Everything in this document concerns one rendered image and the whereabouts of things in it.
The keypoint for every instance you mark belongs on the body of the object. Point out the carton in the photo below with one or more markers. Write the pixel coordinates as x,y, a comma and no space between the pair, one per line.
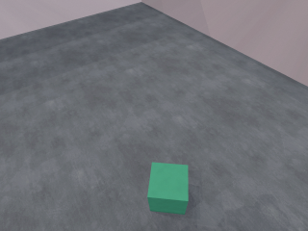
168,189

